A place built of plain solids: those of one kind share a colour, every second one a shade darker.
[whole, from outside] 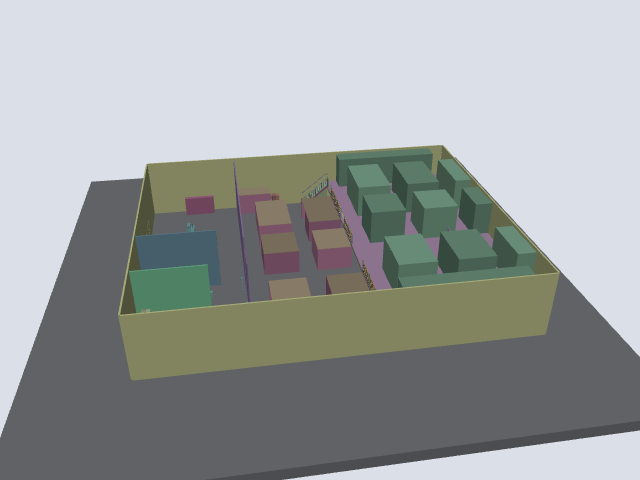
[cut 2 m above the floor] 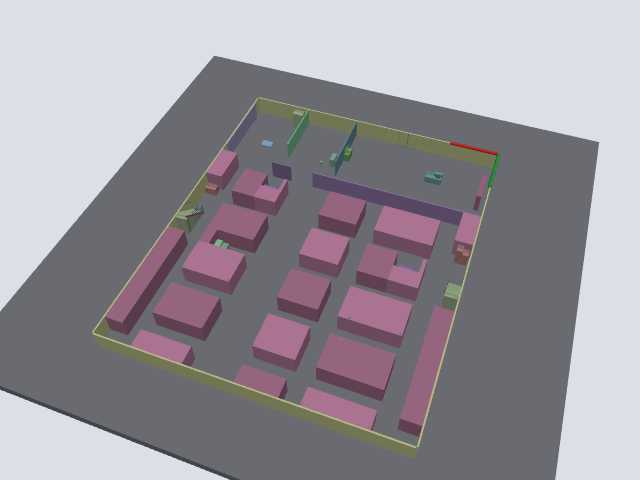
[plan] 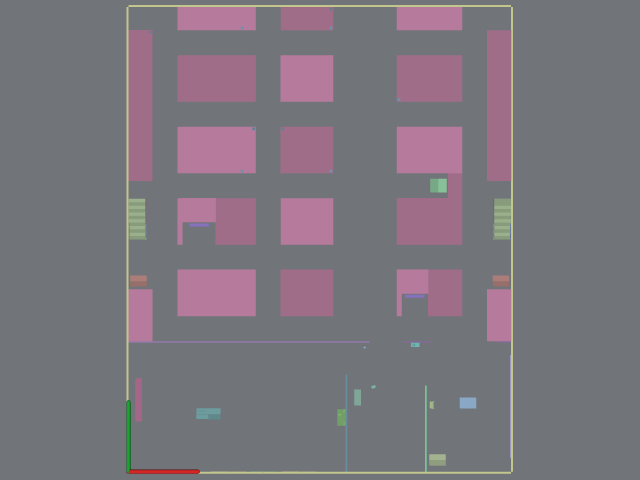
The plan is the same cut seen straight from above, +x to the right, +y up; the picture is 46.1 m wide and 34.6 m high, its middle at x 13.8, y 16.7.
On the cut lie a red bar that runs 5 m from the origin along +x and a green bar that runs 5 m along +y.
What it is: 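A self-storage house; a reception shop, a loading bay, aisles of roller-shutter units, a steel mezzanine reached by steel stairs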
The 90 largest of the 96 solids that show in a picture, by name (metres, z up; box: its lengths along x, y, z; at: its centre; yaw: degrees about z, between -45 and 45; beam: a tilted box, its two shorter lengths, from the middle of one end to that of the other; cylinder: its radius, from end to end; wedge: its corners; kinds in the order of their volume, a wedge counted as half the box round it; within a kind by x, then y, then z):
{
 "units_1": {"box": [1.74, 3.75, 2.36], "at": [0.86, 11.28, 1.13]},
 "units_2": {"box": [1.74, 10.88, 2.36], "at": [0.86, 26.39, 1.13]},
 "units_3": {"box": [0.37, 3.36, 2.36], "at": [3.71, 18.04, 1.13]},
 "units_4": {"box": [2.42, 1.74, 2.36], "at": [5.08, 18.85, 1.13]},
 "units_5": {"box": [5.65, 3.36, 2.36], "at": [6.34, 12.89, 1.13]},
 "units_6": {"box": [5.65, 3.36, 2.36], "at": [6.34, 23.19, 1.13]},
 "units_7": {"box": [5.65, 3.36, 2.36], "at": [6.34, 28.34, 1.13]},
 "units_8": {"box": [5.65, 1.69, 2.36], "at": [6.34, 32.66, 1.13]},
 "units_9": {"box": [2.9, 3.36, 2.36], "at": [7.72, 18.04, 1.13]},
 "units_10": {"box": [3.79, 3.36, 2.36], "at": [12.86, 12.89, 1.13]},
 "units_11": {"box": [3.79, 3.36, 2.36], "at": [12.86, 18.04, 1.13]},
 "units_12": {"box": [3.79, 3.36, 2.36], "at": [12.86, 23.19, 1.13]},
 "units_13": {"box": [3.79, 3.36, 2.36], "at": [12.86, 28.34, 1.13]},
 "units_14": {"box": [3.79, 1.69, 2.36], "at": [12.86, 32.66, 1.13]},
 "units_15": {"box": [0.37, 3.36, 2.36], "at": [19.52, 12.89, 1.13]},
 "units_16": {"box": [1.92, 1.74, 2.36], "at": [20.64, 13.7, 1.13]},
 "units_17": {"box": [4.72, 3.36, 2.36], "at": [21.69, 18.04, 1.13]},
 "units_18": {"box": [4.72, 3.36, 2.36], "at": [21.69, 23.19, 1.13]},
 "units_19": {"box": [4.72, 3.36, 2.36], "at": [21.69, 28.34, 1.13]},
 "units_20": {"box": [4.72, 1.69, 2.36], "at": [21.69, 32.66, 1.13]},
 "units_21": {"box": [2.47, 3.36, 2.36], "at": [22.82, 12.89, 1.13]},
 "units_22": {"box": [1.02, 1.83, 2.36], "at": [23.54, 20.61, 1.13]},
 "units_23": {"box": [1.74, 3.75, 2.36], "at": [26.71, 11.28, 1.13]},
 "units_24": {"box": [1.74, 10.88, 2.36], "at": [26.71, 26.39, 1.13]},
 "units_deck_1": {"box": [1.74, 10.88, 3.28], "at": [0.86, 26.39, 4.2]},
 "units_deck_2": {"box": [5.65, 3.36, 3.28], "at": [6.34, 23.19, 4.2]},
 "units_deck_3": {"box": [5.65, 3.36, 3.28], "at": [6.34, 28.34, 4.2]},
 "units_deck_4": {"box": [5.65, 1.69, 3.28], "at": [6.34, 32.66, 4.2]},
 "units_deck_5": {"box": [3.79, 3.36, 3.28], "at": [12.86, 23.19, 4.2]},
 "units_deck_6": {"box": [3.79, 3.36, 3.28], "at": [12.86, 28.34, 4.2]},
 "units_deck_7": {"box": [3.79, 1.69, 3.28], "at": [12.86, 32.66, 4.2]},
 "units_deck_8": {"box": [4.72, 3.36, 3.28], "at": [21.69, 23.19, 4.2]},
 "units_deck_9": {"box": [4.72, 3.36, 3.28], "at": [21.69, 28.34, 4.2]},
 "units_deck_10": {"box": [4.72, 1.69, 3.28], "at": [21.69, 32.66, 4.2]},
 "units_deck_11": {"box": [1.74, 10.88, 3.28], "at": [26.71, 26.39, 4.2]},
 "wall_1": {"box": [0.15, 33.49, 6.14], "at": [-0.07, 16.75, 3.02]},
 "wall_2": {"box": [27.57, 0.15, 6.14], "at": [13.79, -0.07, 3.02]},
 "wall_3": {"box": [27.57, 0.15, 6.14], "at": [13.79, 33.56, 3.02]},
 "wall_4": {"box": [0.15, 33.49, 6.14], "at": [27.64, 16.75, 3.02]},
 "slab_deck_1": {"box": [27.57, 13.83, 0.25], "at": [13.79, 26.57, 2.44]},
 "deck_stair_1": {"box": [1.2, 0.73, 0.44], "at": [0.61, 17.35, 0.17]},
 "deck_stair_2": {"box": [1.2, 0.73, 0.64], "at": [0.61, 17.59, 0.27]},
 "deck_stair_3": {"box": [1.2, 0.73, 0.84], "at": [0.61, 17.84, 0.37]},
 "deck_stair_4": {"box": [1.2, 0.73, 1.03], "at": [0.61, 18.08, 0.47]},
 "deck_stair_5": {"box": [1.2, 0.73, 1.23], "at": [0.61, 18.32, 0.57]},
 "deck_stair_6": {"box": [1.2, 0.73, 1.43], "at": [0.61, 18.57, 0.66]},
 "deck_stair_7": {"box": [1.2, 0.73, 1.63], "at": [0.61, 18.81, 0.76]},
 "deck_stair_8": {"box": [1.2, 0.73, 1.82], "at": [0.61, 19.05, 0.86]},
 "deck_stair_9": {"box": [1.2, 0.73, 2.02], "at": [0.61, 19.3, 0.96]},
 "deck_stair_10": {"box": [1.2, 0.48, 2.22], "at": [0.61, 19.42, 1.06]},
 "deck_stair_11": {"box": [1.2, 0.25, 2.41], "at": [0.61, 19.54, 1.16]},
 "deck_stair_12": {"box": [1.2, 0.73, 0.44], "at": [26.96, 17.35, 0.17]},
 "deck_stair_13": {"box": [1.2, 0.73, 0.64], "at": [26.96, 17.59, 0.27]},
 "deck_stair_14": {"box": [1.2, 0.73, 0.84], "at": [26.96, 17.84, 0.37]},
 "deck_stair_15": {"box": [1.2, 0.73, 1.03], "at": [26.96, 18.08, 0.47]},
 "deck_stair_16": {"box": [1.2, 0.73, 1.23], "at": [26.96, 18.32, 0.57]},
 "deck_stair_17": {"box": [1.2, 0.73, 1.43], "at": [26.96, 18.57, 0.66]},
 "deck_stair_18": {"box": [1.2, 0.73, 1.63], "at": [26.96, 18.81, 0.76]},
 "deck_stair_19": {"box": [1.2, 0.73, 1.82], "at": [26.96, 19.05, 0.86]},
 "deck_stair_20": {"box": [1.2, 0.73, 2.02], "at": [26.96, 19.3, 0.96]},
 "deck_stair_21": {"box": [1.2, 0.48, 2.22], "at": [26.96, 19.42, 1.06]},
 "deck_stair_22": {"box": [1.2, 0.25, 2.41], "at": [26.96, 19.54, 1.16]},
 "front_wall_1": {"box": [17.36, 0.12, 5.89], "at": [8.68, 9.35, 2.9]},
 "front_wall_2": {"box": [2.1, 0.12, 5.89], "at": [20.82, 9.35, 2.9]},
 "reception_side_1": {"box": [0.12, 7.01, 5.89], "at": [15.7, 3.5, 2.9]},
 "bay_side_1": {"box": [0.12, 6.21, 5.89], "at": [21.43, 3.1, 2.9]},
 "shelving_1": {"box": [0.46, 3.14, 2.07], "at": [0.71, 5.18, 0.98]},
 "utop_1": {"box": [5.63, 3.34, 0.03], "at": [6.34, 12.89, 2.33]},
 "utop_2": {"box": [5.63, 3.34, 0.03], "at": [6.34, 18.04, 2.33]},
 "utop_3": {"box": [3.77, 3.34, 0.03], "at": [12.86, 12.89, 2.33]},
 "utop_4": {"box": [3.77, 3.34, 0.03], "at": [12.86, 18.04, 2.33]},
 "utop_5": {"box": [4.7, 3.34, 0.03], "at": [21.69, 12.89, 2.33]},
 "utop_6": {"box": [4.7, 3.34, 0.03], "at": [21.69, 18.04, 2.33]},
 "loading_door_1": {"box": [0.08, 7.42, 4.25], "at": [27.53, 4.71, 2.08]},
 "foot_pallet_1": {"box": [0.59, 0.39, 1.23], "at": [0.42, 13.54, 0.77]},
 "foot_pallet_2": {"box": [0.59, 0.39, 1.23], "at": [0.42, 13.94, 0.77]},
 "foot_pallet_3": {"box": [0.59, 0.39, 1.64], "at": [1.02, 13.54, 0.97]},
 "foot_pallet_4": {"box": [0.59, 0.39, 1.64], "at": [1.02, 13.94, 0.97]},
 "foot_pallet_5": {"box": [1.19, 0.39, 0.66], "at": [26.85, 13.54, 0.47]},
 "foot_pallet_6": {"box": [1.19, 0.39, 0.66], "at": [26.85, 13.94, 0.47]},
 "bay_1": {"box": [1.19, 0.39, 2.06], "at": [22.27, 0.65, 1.17]},
 "bay_2": {"box": [1.19, 0.39, 2.06], "at": [22.27, 1.05, 1.17]},
 "cell_mattress_1": {"box": [1.4, 0.22, 1.95], "at": [5.08, 17.79, 0.93]},
 "cell_mattress_2": {"box": [1.4, 0.22, 1.95], "at": [20.64, 12.64, 0.93]},
 "dead_end_stock_1": {"box": [0.59, 0.99, 0.73], "at": [22.04, 20.61, 0.51]},
 "dead_end_stock_2": {"box": [0.59, 0.99, 0.97], "at": [22.64, 20.61, 0.63]},
 "counter_1": {"box": [0.86, 0.34, 1.14], "at": [5.32, 3.96, 0.52]},
 "counter_2": {"box": [1.73, 0.44, 0.8], "at": [5.76, 4.35, 0.35]},
 "more_packing_table_packing_table_1": {"box": [0.6, 1.2, 0.98], "at": [15.34, 3.9, 0.44]},
 "cleaner_cart_1": {"box": [0.5, 1.15, 1.07], "at": [16.51, 5.34, 0.48]}
}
